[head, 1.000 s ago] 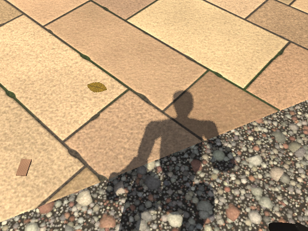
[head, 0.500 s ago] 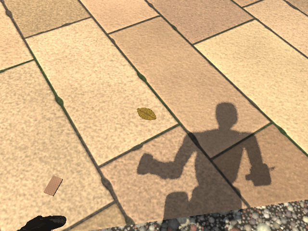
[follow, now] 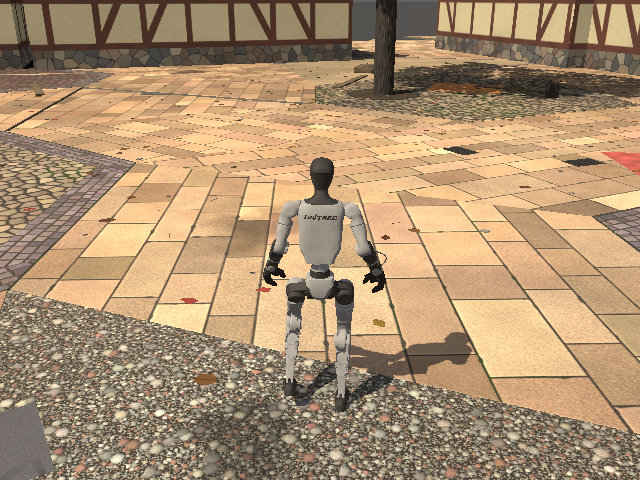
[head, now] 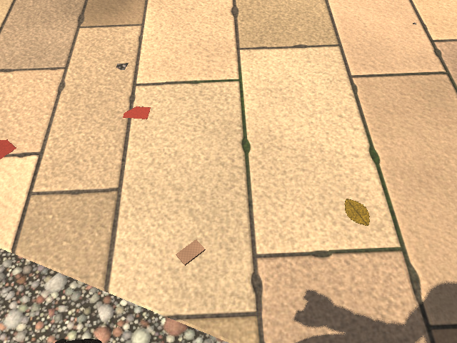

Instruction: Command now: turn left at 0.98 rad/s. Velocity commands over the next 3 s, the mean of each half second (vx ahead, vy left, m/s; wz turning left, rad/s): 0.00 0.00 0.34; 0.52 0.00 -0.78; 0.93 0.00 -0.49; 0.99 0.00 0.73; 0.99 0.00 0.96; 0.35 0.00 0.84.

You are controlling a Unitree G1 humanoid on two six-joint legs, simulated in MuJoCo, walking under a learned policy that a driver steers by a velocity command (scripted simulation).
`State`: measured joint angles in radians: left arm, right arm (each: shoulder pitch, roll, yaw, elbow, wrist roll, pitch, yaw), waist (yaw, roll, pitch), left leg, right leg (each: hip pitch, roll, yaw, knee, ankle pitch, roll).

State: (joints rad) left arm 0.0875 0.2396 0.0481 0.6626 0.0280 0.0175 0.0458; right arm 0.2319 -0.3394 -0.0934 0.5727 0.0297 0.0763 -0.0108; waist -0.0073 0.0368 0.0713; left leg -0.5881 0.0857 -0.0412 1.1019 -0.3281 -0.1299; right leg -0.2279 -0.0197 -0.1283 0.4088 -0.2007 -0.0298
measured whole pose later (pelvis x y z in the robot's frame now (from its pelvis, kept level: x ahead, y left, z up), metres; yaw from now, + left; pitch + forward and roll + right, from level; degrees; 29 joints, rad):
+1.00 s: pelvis +0.21 -0.05 -0.01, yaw -19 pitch +3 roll +0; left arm 0.46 0.29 0.05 0.77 0.01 -0.02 -0.02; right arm 0.13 -0.31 -0.04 0.67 -0.06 -0.03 0.06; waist 0.06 0.05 -0.01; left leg -0.62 0.08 0.00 1.05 -0.27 -0.07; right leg -0.06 0.07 0.05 0.38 -0.38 -0.09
